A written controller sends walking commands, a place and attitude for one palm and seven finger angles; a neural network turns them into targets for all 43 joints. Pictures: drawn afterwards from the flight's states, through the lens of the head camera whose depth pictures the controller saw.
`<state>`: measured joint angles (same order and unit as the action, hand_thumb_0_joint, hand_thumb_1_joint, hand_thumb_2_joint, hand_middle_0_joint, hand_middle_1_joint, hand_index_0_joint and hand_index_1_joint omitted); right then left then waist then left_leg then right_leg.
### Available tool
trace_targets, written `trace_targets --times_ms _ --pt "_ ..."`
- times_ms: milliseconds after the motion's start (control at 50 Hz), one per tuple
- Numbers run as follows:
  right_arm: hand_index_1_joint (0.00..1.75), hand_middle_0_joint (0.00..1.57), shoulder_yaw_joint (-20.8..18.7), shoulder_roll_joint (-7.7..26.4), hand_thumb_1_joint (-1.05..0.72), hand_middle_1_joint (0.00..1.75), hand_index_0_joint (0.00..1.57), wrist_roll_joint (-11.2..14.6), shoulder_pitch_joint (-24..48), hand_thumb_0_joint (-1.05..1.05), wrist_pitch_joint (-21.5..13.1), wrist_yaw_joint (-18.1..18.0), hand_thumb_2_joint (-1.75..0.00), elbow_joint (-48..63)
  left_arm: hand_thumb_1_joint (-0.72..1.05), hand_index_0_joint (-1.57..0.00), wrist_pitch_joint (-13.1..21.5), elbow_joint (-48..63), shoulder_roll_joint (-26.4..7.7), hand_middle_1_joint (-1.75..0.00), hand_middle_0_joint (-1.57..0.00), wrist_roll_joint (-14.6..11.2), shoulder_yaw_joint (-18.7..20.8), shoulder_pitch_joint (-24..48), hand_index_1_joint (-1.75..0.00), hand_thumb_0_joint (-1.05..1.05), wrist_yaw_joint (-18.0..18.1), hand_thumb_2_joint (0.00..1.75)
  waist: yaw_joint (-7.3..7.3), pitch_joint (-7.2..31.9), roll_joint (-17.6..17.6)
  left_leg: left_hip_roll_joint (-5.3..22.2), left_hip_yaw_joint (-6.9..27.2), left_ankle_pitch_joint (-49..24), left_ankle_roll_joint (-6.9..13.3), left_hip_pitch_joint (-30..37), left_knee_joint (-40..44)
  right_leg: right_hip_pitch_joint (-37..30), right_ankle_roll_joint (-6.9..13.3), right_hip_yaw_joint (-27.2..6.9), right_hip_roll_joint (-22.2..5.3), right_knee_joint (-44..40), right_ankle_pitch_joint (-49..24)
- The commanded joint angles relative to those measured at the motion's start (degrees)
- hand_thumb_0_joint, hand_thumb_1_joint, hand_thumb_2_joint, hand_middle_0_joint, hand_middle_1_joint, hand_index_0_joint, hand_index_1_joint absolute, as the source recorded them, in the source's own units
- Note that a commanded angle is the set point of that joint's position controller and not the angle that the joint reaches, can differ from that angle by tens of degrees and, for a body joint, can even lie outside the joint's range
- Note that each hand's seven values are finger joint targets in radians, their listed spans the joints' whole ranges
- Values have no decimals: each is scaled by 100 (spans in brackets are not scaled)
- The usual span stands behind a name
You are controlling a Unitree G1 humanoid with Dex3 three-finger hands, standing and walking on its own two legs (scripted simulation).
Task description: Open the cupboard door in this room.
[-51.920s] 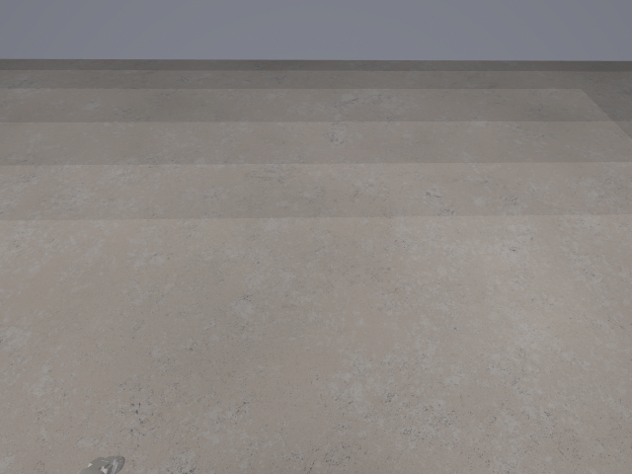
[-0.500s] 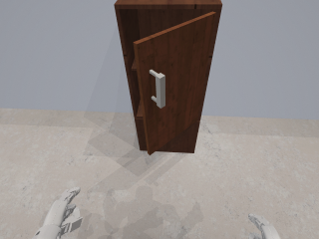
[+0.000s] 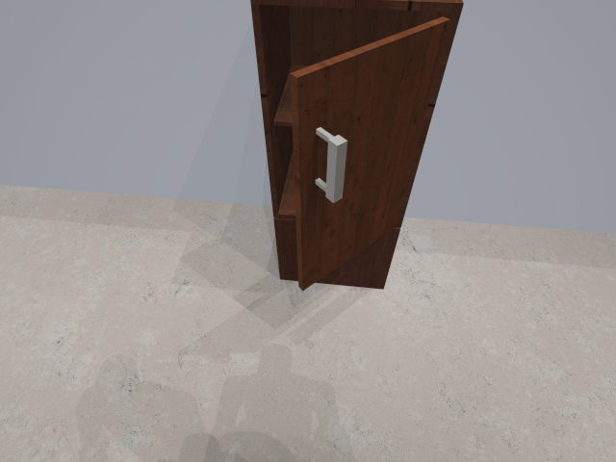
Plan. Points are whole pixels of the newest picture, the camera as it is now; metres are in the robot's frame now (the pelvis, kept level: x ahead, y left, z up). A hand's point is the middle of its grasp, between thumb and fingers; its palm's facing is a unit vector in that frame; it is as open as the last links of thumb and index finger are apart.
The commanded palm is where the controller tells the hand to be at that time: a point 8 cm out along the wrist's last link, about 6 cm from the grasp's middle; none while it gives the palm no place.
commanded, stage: let the arm hang, fingers relaxed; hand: left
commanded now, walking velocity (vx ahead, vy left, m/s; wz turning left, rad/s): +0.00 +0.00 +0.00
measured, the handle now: (328, 165) +0.60 +0.01 +0.04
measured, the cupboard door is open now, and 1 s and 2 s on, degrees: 45 45 45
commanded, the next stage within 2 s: look to check the result in 0.42 s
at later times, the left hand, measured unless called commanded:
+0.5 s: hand out of the picture -0.01 +0.16 -0.18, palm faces +0.06 -0.98 -0.17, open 7.4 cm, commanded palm none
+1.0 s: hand out of the picture +0.01 +0.15 -0.18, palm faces +0.06 -0.98 -0.16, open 7.4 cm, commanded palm none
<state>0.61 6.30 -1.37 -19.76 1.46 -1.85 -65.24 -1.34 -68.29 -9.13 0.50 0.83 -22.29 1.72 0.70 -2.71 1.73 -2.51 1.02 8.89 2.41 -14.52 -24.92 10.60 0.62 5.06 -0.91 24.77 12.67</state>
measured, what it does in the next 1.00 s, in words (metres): stands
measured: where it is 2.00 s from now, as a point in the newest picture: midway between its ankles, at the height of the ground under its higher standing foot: outside the picture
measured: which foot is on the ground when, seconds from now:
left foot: down 0.00-1.00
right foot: down 0.00-1.00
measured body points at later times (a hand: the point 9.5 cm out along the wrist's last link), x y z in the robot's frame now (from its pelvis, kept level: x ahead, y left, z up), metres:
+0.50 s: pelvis +0.01 +0.00 +0.00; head +0.02 +0.00 +0.45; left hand -0.01 +0.21 -0.16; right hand -0.01 -0.20 -0.16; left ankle +0.05 +0.09 -0.74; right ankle +0.01 -0.11 -0.74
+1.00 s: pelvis +0.03 -0.01 +0.00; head +0.04 -0.01 +0.45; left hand +0.00 +0.20 -0.16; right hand +0.01 -0.22 -0.16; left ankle +0.05 +0.09 -0.74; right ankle +0.01 -0.11 -0.74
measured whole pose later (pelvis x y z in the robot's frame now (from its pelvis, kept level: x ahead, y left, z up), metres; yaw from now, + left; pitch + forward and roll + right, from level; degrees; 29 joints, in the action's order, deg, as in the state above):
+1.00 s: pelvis +0.03 -0.01 +0.00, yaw +0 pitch -2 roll +0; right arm 0.7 6.9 -1.3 -16.4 0.1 -2.5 -66.2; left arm 0.2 -66.6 -6.3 0.2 0.5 -17.1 2.2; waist 0.3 -2.4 0.4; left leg -2.2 1.1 11.0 1.7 -11.4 -24.2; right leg 7.4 1.0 5.0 -0.6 23.7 14.7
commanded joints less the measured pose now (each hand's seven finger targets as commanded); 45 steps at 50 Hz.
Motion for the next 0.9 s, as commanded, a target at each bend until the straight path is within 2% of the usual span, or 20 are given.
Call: trace_targets --times_ms 0,100,180,240,280,320,400,480,520,640,740,760,840,880 --pt "30 20 -120 579 -90 30 20 0 -341 0 -89 -47 -90 132 90 -20 117 168 -367 -30 -20 19 87 -260 -30 0 22 90 -54 -378 -183 639 775 1181 67 -459 811 209 187 -511 -443 -491 881" --pt "30 20 -116 435 -90 30 20 -16 -403 0 -88 -31 -90 99 90 -20 126 211 -299 -30 -20 23 106 -267 -30 0 42 90 -62 -485 -349 531 626 1028 52 -467 631 405 214 -600 -516 -570 1086" --pt "30 20 -108 385 -90 30 20 -14 -389 0 -123 -34 -90 77 90 -20 142 262 -269 -30 -20 21 119 -189 -30 0 52 90 -69 -489 -12 554 642 838 43 -446 634 380 209 -550 -515 -485 811" --pt "30 20 -105 410 -90 30 20 -21 -357 0 -146 -48 -90 93 90 -20 158 287 -213 -30 -20 17 125 -153 -30 0 53 90 -56 -435 77 585 710 816 41 -472 711 245 201 -551 -473 -432 591" --pt "30 20 -111 414 -90 30 20 -12 -352 0 -152 -54 -90 118 90 -20 153 296 -213 -30 -20 21 134 -114 -30 0 54 90 -61 -469 -25 612 752 856 45 -519 744 195 192 -527 -458 -426 543" --pt "30 20 -112 427 -90 30 20 -12 -324 0 -155 -58 -90 122 90 -20 156 284 -206 -30 -20 19 124 -94 -30 0 50 90 -57 -499 88 606 732 831 33 -498 757 188 183 -533 -461 -441 482" --pt "30 20 -114 457 -90 30 20 -3 -314 0 -169 -60 -90 141 90 -20 179 303 -214 -30 -20 10 124 -81 -30 0 46 90 -65 -303 -54 605 682 541 34 -303 663 94 190 -546 -492 -472 342" --pt "30 20 -105 477 -90 30 20 5 -290 0 -169 -62 -90 117 90 -20 192 295 -243 -30 -20 8 114 -47 -30 0 49 90 -88 -258 -145 621 620 216 22 -123 579 84 183 -534 -512 -507 210" --pt "30 20 -99 480 -90 30 20 9 -295 0 -158 -58 -90 94 90 -20 187 290 -263 -30 -20 5 110 -7 -30 0 51 90 -98 -328 -220 613 605 274 15 -138 588 102 185 -544 -522 -548 297" --pt "30 20 -80 517 -90 30 20 16 -232 0 -161 -63 -90 58 90 -20 201 251 -285 -30 -20 -8 91 -26 -30 0 52 90 -100 -169 -180 631 569 -58 7 57 521 11 181 -560 -533 -557 126" --pt "30 20 -59 508 -90 30 20 22 -170 0 -166 -74 -90 19 90 -20 200 209 -282 -30 -20 -14 75 -46 -30 0 54 90 -87 -220 -113 636 533 -243 1 119 499 -30 176 -545 -556 -598 15" --pt "30 20 -59 519 -90 30 20 39 -154 0 -166 -75 -90 33 90 -20 205 207 -304 -30 -20 -10 79 -69 -30 0 56 90 -65 -226 -231 640 511 -333 3 138 466 -36 168 -531 -543 -601 -38" --pt "30 20 -58 508 -90 30 20 22 -149 0 -165 -81 -90 -11 90 -20 196 194 -270 -30 -20 -17 68 -22 -30 0 53 90 -87 -266 -130 637 515 -239 -9 121 517 -55 171 -545 -547 -625 14" --pt "30 20 -51 499 -90 30 20 25 -130 0 -175 -82 -90 -6 90 -20 201 195 -289 -30 -20 -15 70 -18 -30 0 57 90 -72 -248 -207 638 517 -377 -2 126 490 -116 167 -529 -556 -618 -84"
